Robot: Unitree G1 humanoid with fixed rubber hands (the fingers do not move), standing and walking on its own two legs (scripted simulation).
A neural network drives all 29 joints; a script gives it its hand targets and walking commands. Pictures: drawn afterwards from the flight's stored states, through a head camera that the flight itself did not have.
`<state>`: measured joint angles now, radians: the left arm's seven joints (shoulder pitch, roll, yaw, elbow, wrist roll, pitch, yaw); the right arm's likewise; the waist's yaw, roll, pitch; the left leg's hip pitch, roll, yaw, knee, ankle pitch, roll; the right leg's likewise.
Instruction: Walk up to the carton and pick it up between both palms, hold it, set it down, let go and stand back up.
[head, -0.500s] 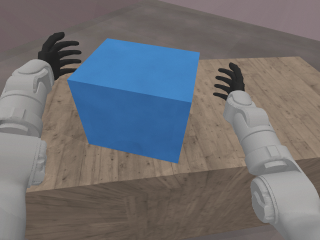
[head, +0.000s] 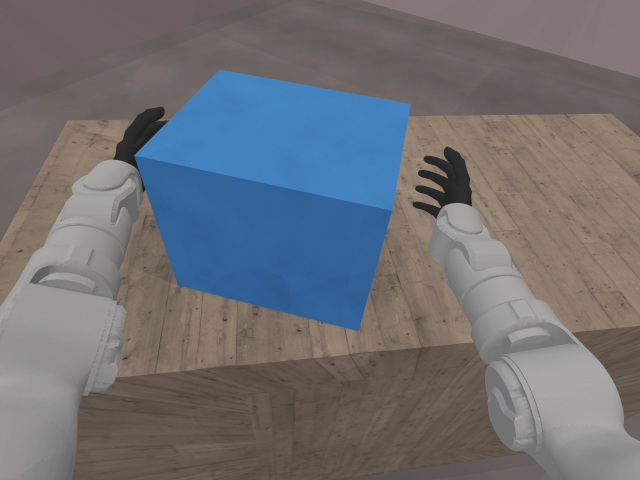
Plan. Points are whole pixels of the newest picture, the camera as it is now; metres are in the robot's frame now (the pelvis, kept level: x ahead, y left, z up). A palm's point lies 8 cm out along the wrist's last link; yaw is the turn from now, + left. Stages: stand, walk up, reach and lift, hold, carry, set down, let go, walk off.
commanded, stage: reach and lift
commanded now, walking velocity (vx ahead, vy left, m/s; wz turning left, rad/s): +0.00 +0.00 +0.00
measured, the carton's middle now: (288, 199) +0.47 +0.01 +0.11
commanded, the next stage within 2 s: none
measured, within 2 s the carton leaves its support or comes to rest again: leaves its support in 1.88 s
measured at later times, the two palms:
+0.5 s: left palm (139, 173) +0.46 +0.19 +0.17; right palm (436, 213) +0.40 -0.16 +0.15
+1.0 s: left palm (141, 173) +0.46 +0.19 +0.17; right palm (436, 214) +0.39 -0.16 +0.15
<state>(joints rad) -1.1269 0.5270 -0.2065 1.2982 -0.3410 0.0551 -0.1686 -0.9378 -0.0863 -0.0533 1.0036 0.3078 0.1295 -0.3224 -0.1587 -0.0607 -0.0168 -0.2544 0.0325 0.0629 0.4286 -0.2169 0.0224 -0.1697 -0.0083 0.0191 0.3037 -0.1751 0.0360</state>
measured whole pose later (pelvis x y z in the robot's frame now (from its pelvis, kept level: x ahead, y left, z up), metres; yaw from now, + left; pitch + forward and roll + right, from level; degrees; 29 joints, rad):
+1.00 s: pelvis -0.01 +0.00 +0.00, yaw +0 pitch +2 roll -2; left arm -1.12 0.49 -0.19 1.30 -0.25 0.06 -0.16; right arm -0.94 0.01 -0.13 1.01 0.26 0.11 -0.39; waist -0.16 -0.07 -0.04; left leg -0.26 0.03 0.06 0.43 -0.21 0.02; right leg -0.18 -0.01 0.01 0.30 -0.17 0.04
